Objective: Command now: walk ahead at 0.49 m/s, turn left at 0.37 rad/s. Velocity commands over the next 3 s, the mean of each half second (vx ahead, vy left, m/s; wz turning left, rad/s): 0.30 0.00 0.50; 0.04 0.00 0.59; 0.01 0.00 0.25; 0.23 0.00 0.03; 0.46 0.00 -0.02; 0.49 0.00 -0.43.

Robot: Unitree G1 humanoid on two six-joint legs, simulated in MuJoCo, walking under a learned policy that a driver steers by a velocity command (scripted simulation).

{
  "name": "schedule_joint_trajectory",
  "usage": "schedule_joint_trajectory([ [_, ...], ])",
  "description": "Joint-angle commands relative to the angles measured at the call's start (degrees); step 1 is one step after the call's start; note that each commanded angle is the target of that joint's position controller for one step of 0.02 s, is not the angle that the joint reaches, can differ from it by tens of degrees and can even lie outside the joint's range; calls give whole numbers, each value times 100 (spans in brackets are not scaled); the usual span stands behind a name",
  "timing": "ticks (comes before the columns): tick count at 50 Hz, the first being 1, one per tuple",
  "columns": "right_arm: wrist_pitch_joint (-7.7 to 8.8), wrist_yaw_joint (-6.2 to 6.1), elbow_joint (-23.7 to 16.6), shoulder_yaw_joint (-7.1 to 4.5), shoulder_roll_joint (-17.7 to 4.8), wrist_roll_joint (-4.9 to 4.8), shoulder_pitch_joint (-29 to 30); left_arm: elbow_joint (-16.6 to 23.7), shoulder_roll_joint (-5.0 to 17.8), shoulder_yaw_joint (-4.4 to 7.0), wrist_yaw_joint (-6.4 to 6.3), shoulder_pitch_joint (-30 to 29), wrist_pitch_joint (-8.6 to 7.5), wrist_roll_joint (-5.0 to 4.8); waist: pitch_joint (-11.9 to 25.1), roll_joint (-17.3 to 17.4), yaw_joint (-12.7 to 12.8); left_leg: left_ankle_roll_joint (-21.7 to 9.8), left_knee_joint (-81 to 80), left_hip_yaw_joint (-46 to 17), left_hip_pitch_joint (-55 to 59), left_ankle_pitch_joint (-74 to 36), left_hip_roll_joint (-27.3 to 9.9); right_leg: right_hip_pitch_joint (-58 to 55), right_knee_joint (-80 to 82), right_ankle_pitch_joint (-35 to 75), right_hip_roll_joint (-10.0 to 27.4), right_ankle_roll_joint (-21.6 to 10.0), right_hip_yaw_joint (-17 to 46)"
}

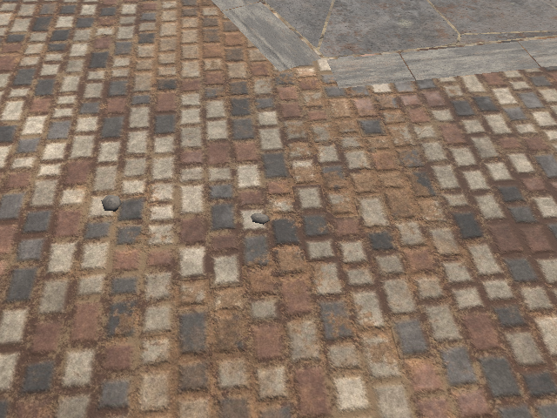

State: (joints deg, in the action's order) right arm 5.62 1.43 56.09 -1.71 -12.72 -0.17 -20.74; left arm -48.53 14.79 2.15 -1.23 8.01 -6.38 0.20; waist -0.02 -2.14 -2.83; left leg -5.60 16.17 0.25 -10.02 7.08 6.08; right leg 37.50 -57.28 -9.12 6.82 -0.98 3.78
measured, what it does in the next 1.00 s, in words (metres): walks ahead, turning left: right foot, then left foot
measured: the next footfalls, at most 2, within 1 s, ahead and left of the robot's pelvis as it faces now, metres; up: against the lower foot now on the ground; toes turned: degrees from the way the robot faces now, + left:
right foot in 0.24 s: +0.31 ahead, -0.14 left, +0.00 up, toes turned +10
left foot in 0.70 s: +0.24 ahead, +0.11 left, +0.00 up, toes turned +28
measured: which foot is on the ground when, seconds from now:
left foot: down 0.00-0.24, up 0.26-0.68, down 0.70-1.00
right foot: up 0.00-0.22, down 0.24-0.70, up 0.72-1.00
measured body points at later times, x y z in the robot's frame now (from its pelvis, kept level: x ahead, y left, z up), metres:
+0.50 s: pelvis +0.20 -0.05 +0.00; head +0.24 -0.05 +0.45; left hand +0.23 +0.24 -0.11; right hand +0.39 -0.29 -0.12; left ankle +0.20 +0.10 -0.68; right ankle +0.27 -0.15 -0.75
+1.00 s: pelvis +0.22 +0.00 +0.00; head +0.24 +0.05 +0.44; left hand +0.19 +0.32 -0.12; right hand +0.51 -0.14 -0.08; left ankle +0.20 +0.09 -0.75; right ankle +0.33 -0.12 -0.69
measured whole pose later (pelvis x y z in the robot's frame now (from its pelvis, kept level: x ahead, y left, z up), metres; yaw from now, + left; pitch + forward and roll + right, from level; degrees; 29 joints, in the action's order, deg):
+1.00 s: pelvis +0.22 +0.00 +0.00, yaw +35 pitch +3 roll -2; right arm -1.3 -1.6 34.8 -4.3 -16.8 -0.3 -10.6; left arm -44.3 17.1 4.2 -1.9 5.0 0.2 0.2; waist -1.6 -1.2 -0.2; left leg -3.5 26.1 -5.9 -20.0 9.1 3.7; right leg 30.4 -52.5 -20.0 -0.2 4.0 3.7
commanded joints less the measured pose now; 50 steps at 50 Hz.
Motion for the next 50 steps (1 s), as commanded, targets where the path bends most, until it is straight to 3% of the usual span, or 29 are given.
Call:
schedule_joint_trajectory([
  [1,80,-143,-488,-199,-936,-39,269,328,223,42,-25,-121,1,16,-319,472,220,-901,-949,-1296,-812,-139,-1391,-354,1312,964,-114,180,-63],
  [4,22,-194,-463,-244,-1046,-109,-65,475,230,23,42,-729,-41,-61,-240,575,-16,-759,-711,-1303,-626,-14,-1359,-745,2254,1364,-394,292,-131],
  [7,-55,-222,-430,-253,-999,-144,-287,654,380,51,107,-1095,-96,-99,-268,601,-104,-668,-254,-1662,-182,86,-1487,-908,2830,1182,-502,284,3],
  [9,-156,-275,-476,-292,-1048,-123,-250,676,574,127,126,-926,-161,-46,-139,765,57,-490,375,-1880,112,-562,-1468,-1278,3169,847,-636,187,-13],
  [10,-207,-302,-549,-289,-990,-118,-157,586,664,180,119,-567,-192,-11,52,814,248,-350,838,-1891,159,-884,-1300,-1741,3398,875,-674,85,-85],
  [11,-223,-312,-685,-250,-839,-106,-30,489,842,249,89,-37,-223,60,455,736,493,-129,1618,-1732,-56,-1040,-940,-2602,3561,1253,-435,-109,-11],
  [12,-209,-325,-948,-147,-524,-14,128,421,1284,351,36,860,-215,164,1379,1,817,159,3342,-1233,-970,193,-485,-4212,3187,2722,726,-508,857],
  [13,-148,-301,-1001,-9,-46,-63,-987,419,1543,390,48,981,-86,191,2143,-1750,347,427,4804,-725,-2662,3266,165,-5736,3146,3715,2155,-1512,2770],
  [14,-178,-299,-863,-147,-736,-152,-1137,548,1012,300,64,828,-13,98,2152,-1268,371,528,5642,-998,-3064,3067,-366,-5402,3276,2921,2134,-1572,3074],
  [15,-267,-314,-959,-265,-1061,-172,-565,674,638,199,45,551,30,52,1498,-677,467,627,5872,-857,-3253,2645,-545,-4767,3318,2812,1798,-1314,2137],
  [16,-366,-339,-1028,-307,-1031,-139,-271,693,562,156,42,220,78,34,1106,-252,360,735,5801,-685,-3138,2308,-739,-4062,3443,2882,1468,-1146,1458],
  [17,-462,-362,-1094,-350,-979,-90,-139,690,511,139,46,-19,121,28,770,-258,233,799,5597,-608,-2991,2067,-891,-3452,3605,2797,1231,-1074,1032],
  [19,-624,-349,-1200,-321,-646,-107,-146,621,605,175,55,-177,138,143,471,-507,95,862,5270,-316,-2437,1624,-919,-2568,4040,2645,905,-1092,290],
  [21,-686,-342,-1400,-310,-530,-108,33,556,726,232,17,-170,150,150,436,-549,93,899,4826,-240,-2427,1361,-941,-2530,4221,2739,956,-1242,3],
  [25,-720,-250,-1734,-316,-550,-68,513,535,900,303,-82,-248,258,43,620,-426,184,831,3814,-171,-2167,681,-1054,-2740,4299,2385,1128,-1283,-407],
  [30,-818,-84,-2117,-381,-708,-66,1093,468,1153,391,-42,-190,396,-72,454,-539,346,612,2759,139,-1664,777,-960,-2853,4134,1477,1263,-1092,-679],
  [32,-840,-27,-2236,-415,-739,-73,1172,431,1242,431,-29,-149,438,-143,423,-586,340,459,2217,240,-1502,900,-889,-3078,3862,1386,1347,-939,-678],
  [34,-822,-22,-2182,-477,-784,-56,939,357,1162,429,-33,-62,486,-218,491,-442,207,214,1165,406,-750,207,-641,-2967,3204,1076,1113,-549,-952],
  [35,-804,-102,-2109,-607,-1125,-41,617,235,942,379,-4,292,505,-129,631,123,168,-15,734,-6,113,-942,-782,-2453,2383,593,756,-163,-1275],
  [36,-796,-226,-2187,-798,-1931,8,341,468,582,257,60,298,490,161,758,1870,289,-686,818,-2019,1335,-3351,-2274,-658,422,-1962,-33,395,-1763],
  [37,-693,-197,-2320,-730,-1927,139,352,673,622,250,47,-102,461,157,1058,1831,51,-1638,618,-2963,1250,-3406,-2916,271,-856,-3103,-550,539,-759],
  [38,-580,-135,-2311,-663,-1680,149,370,730,867,319,36,-441,473,16,1042,1157,-94,-1537,522,-2553,1105,-3154,-2626,366,-1329,-2768,-473,455,-274],
  [39,-508,-143,-2312,-620,-1550,77,657,725,863,332,-1,-419,501,-60,844,943,101,-1205,545,-2100,905,-2823,-2313,417,-1268,-2255,-400,367,-153],
  [40,-505,-163,-2367,-568,-1369,-16,946,627,871,350,-65,-324,529,0,793,665,227,-930,551,-1868,737,-2460,-2075,369,-1069,-1860,-320,361,-64],
  [41,-534,-189,-2423,-525,-1287,-66,1164,632,911,374,-107,-268,561,44,757,770,343,-840,512,-1741,453,-2379,-1957,152,-969,-1598,-327,381,-51],
  [43,-561,-229,-2496,-495,-1259,-5,1243,635,835,371,-101,-97,578,31,856,879,453,-845,453,-1645,181,-2334,-1772,-218,-874,-1255,-497,423,-91],
  [50,-640,-359,-2564,-546,-1406,-6,1101,816,624,291,-60,-383,585,-8,692,1024,249,-835,378,-2200,-72,-681,-1635,-686,867,-1036,-747,512,71],
])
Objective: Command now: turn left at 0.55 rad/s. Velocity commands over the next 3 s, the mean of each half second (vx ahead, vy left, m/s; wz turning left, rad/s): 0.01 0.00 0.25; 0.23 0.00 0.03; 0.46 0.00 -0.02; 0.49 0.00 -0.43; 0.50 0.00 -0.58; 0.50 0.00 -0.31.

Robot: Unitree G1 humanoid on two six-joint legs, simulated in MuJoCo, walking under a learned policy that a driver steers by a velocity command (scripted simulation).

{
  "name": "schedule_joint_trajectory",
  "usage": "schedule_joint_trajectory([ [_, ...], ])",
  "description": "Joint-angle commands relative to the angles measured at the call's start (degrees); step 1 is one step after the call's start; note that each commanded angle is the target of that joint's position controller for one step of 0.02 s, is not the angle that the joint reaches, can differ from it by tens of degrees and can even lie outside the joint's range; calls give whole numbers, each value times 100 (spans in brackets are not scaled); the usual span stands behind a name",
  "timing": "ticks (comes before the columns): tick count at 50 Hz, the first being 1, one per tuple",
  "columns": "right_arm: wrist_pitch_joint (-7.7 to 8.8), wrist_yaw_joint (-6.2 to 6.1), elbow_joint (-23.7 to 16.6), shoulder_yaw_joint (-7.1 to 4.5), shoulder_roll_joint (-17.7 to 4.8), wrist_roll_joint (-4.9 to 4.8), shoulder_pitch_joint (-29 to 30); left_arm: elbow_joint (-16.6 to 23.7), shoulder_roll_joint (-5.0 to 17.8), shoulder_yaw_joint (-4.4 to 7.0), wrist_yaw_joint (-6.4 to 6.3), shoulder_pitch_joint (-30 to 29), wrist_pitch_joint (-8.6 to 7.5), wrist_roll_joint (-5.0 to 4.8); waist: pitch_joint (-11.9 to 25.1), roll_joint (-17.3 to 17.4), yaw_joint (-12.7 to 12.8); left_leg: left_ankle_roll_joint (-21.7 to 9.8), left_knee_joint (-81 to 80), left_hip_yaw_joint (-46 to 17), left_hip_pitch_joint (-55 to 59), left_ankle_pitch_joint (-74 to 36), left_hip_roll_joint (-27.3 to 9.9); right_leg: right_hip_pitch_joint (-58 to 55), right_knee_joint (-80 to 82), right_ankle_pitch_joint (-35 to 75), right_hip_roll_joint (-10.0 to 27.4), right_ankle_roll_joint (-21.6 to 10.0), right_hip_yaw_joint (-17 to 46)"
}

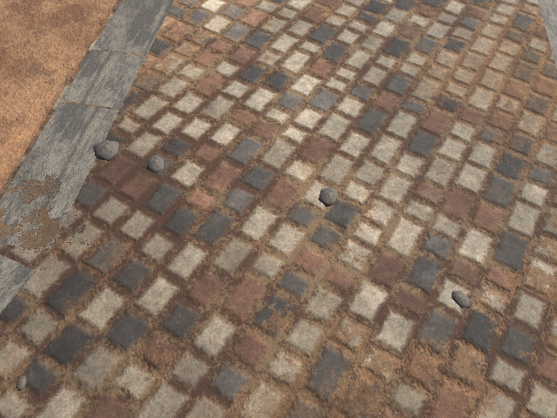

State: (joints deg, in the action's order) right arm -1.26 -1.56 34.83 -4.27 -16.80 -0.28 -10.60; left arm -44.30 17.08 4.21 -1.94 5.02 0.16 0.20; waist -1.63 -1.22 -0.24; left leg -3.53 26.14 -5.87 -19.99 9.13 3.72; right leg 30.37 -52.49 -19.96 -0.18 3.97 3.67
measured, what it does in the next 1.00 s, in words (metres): steps on the spot: right foot, then left foot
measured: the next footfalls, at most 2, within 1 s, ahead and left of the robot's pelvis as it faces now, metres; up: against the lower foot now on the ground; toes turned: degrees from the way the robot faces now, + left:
right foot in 0.18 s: +0.06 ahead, -0.13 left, +0.00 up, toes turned +4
left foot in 0.50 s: +0.00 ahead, +0.12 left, +0.00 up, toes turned +3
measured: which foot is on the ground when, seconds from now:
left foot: down 0.00-0.20, up 0.22-0.48, down 0.50-0.82, up 0.84-1.00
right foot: up 0.00-0.16, down 0.18-1.00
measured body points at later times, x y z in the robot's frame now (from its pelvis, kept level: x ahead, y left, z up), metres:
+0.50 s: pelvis -0.01 -0.02 -0.01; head +0.01 -0.03 +0.44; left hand +0.11 +0.24 -0.11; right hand +0.16 -0.28 -0.11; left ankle -0.04 +0.11 -0.75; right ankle +0.01 -0.15 -0.74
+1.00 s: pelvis +0.07 -0.03 +0.00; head +0.08 -0.06 +0.45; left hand +0.05 +0.24 -0.11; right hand +0.23 -0.28 -0.11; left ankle +0.05 +0.12 -0.66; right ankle +0.02 -0.12 -0.74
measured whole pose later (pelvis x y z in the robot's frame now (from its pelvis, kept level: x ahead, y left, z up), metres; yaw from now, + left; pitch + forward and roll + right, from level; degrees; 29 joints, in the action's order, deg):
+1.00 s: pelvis +0.07 -0.03 +0.00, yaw +6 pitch +1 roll +1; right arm 3.6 0.0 40.1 -3.7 -16.0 -1.2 -14.1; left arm -48.0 14.2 2.4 1.4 23.9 -5.2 0.0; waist 0.4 2.0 2.7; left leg -2.2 61.4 -1.3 -31.0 14.6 -2.8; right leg 6.5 -21.4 -16.1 -1.5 -3.5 -1.7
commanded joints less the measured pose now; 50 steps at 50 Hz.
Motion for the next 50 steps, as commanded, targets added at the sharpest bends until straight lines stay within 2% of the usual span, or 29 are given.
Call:
schedule_joint_trajectory([
  [1,36,-56,-451,-280,-984,20,115,382,406,87,31,-33,-75,-19,856,956,-13,-1033,-610,-1629,869,-757,-1408,-108,535,28,-47,1,67],
  [6,-9,7,-428,-186,-847,40,104,447,391,79,147,95,-143,-58,862,1033,-83,-973,-367,-1964,825,-1003,-1391,-816,1409,-133,-56,-170,-70],
  [8,-43,-7,-423,-128,-753,-17,218,388,300,62,210,388,-193,-34,831,951,145,-732,-151,-1860,646,-946,-1159,-1536,2668,706,-74,-351,-228],
  [9,-38,-22,-385,-95,-646,-17,55,388,432,86,219,492,-206,47,842,758,133,-458,19,-1717,349,-479,-954,-2047,3017,1265,221,-497,-39],
  [10,-13,-23,-397,-20,-397,68,-111,470,772,132,199,585,-195,175,896,-156,-6,-86,892,-1159,-210,597,-427,-2512,3282,1966,1213,-843,914],
  [11,41,-13,-565,-61,-467,33,-47,392,956,154,198,391,-185,257,513,-1414,-251,197,1285,-330,-711,1974,194,-1966,3508,2485,1987,-1726,1929],
  [12,75,-28,-490,-169,-849,102,90,570,641,83,182,159,-234,252,462,-1161,-37,444,2264,-352,-615,2417,-38,-1704,3667,2412,2187,-2088,2088],
  [13,69,-23,-416,-261,-1004,33,116,590,625,85,152,108,-253,187,414,-927,-12,539,2899,-332,-778,2317,-7,-1799,3606,2357,1992,-2014,1857],
  [15,-24,-46,-220,-246,-747,48,-79,594,605,73,114,-22,-265,20,339,-604,-82,738,3405,-393,-987,1963,-90,-1995,3410,2508,1642,-1737,1359],
  [18,-58,-7,-127,-56,-177,27,-122,545,382,-3,130,-22,-180,12,448,-671,-79,876,2462,91,-470,1709,-286,-2080,3205,3036,1138,-1534,608],
  [20,-28,16,-182,14,-46,-1,168,478,432,10,138,225,-107,20,554,-895,160,878,1529,361,-59,1711,-337,-2237,3058,3139,1069,-1545,541],
  [22,-22,27,-87,-34,-171,-54,26,439,532,20,143,322,-61,-35,599,-909,115,808,437,520,367,1029,-283,-2302,2901,3026,1093,-1536,639],
  [24,-8,25,10,-44,-306,25,-116,356,442,-27,154,547,-101,-85,574,-731,69,580,-658,345,1186,-251,-372,-1977,2866,2557,992,-1180,656],
  [25,-7,-17,-47,-84,-585,83,-186,367,346,-76,189,624,-179,17,751,-292,142,414,-428,-116,1721,-1307,-826,-1621,2715,2000,841,-861,508],
  [26,-18,-34,14,-152,-867,98,-136,371,239,-102,251,834,-271,111,761,539,441,117,16,-270,1670,-1465,-1023,-1439,2689,1249,378,-571,24],
  [27,-1,27,47,-91,-503,101,-92,344,206,-133,257,584,-292,139,757,727,243,-26,-63,-244,1117,-489,-935,-1815,2643,860,245,-338,-211],
  [28,28,65,46,-28,-291,137,-33,347,302,-112,255,315,-276,116,499,566,135,25,-170,-226,872,-19,-830,-1806,2558,850,213,-253,-248],
  [31,100,41,171,-48,-425,112,-257,287,225,-111,179,361,-157,42,205,758,67,13,-399,-259,552,1579,-728,-1549,2160,-45,-34,-327,-540],
  [33,118,22,211,-103,-678,62,-628,342,203,-88,156,281,-197,-58,-234,1192,-119,-406,-1058,-1148,374,3533,-1247,-798,1361,-719,-231,-412,-801],
  [36,266,-15,289,-106,-774,-20,-722,488,234,-28,218,159,-404,-199,-725,1485,-127,-917,-1536,-2254,328,3644,-1991,-104,533,-910,111,-756,-407],
  [39,303,28,189,-63,-663,-145,-170,243,127,-30,358,729,-562,-201,-442,1099,278,-622,-1213,-1388,80,2603,-1600,-1342,1902,-326,67,-1036,-623],
  [41,306,39,123,14,-377,-77,34,-202,264,71,390,1670,-573,-91,-10,636,618,-279,-169,-585,-533,1847,-1011,-2890,2370,550,-19,-897,-494],
  [42,357,49,-47,134,47,-29,142,-270,713,166,356,2269,-593,-66,165,-618,724,152,1690,224,-1329,1611,-361,-3524,3294,-343,1091,-1260,1297],
  [43,457,5,-330,66,-169,-165,222,-230,1242,269,426,2551,-641,-13,44,-1738,744,288,3129,250,-2478,2467,0,-3682,4296,-1278,2234,-2148,3770],
  [44,540,10,-240,-19,-448,-266,86,-124,902,152,407,2151,-681,2,-295,-1068,511,188,3939,-152,-2934,2304,-395,-3458,4360,-1721,2394,-2276,3885],
  [45,589,66,-125,-28,-471,-259,22,-36,632,75,359,1886,-682,-34,-484,-674,382,80,4118,-134,-3117,1659,-632,-3376,4290,-1716,2127,-2064,3222],
  [46,619,95,-16,-26,-399,-175,-21,29,616,55,339,1707,-668,-25,-417,-422,306,20,4042,-1,-3088,1140,-776,-3326,4310,-1320,1856,-1838,2641],
  [48,630,160,45,-47,-331,-61,53,54,492,-15,316,1597,-623,-6,-336,-334,250,58,3657,118,-2762,411,-988,-3147,4410,-33,1455,-1560,1717],
  [50,609,221,55,-22,-205,-41,118,-17,417,-52,294,1825,-599,-25,-197,-357,301,188,3322,363,-2625,-30,-950,-3189,4447,1143,1246,-1533,1075],
])
Over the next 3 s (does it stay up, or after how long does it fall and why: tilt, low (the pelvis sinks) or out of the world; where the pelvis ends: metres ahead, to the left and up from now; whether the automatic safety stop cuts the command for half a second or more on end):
stays up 1.09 -0.19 -0.01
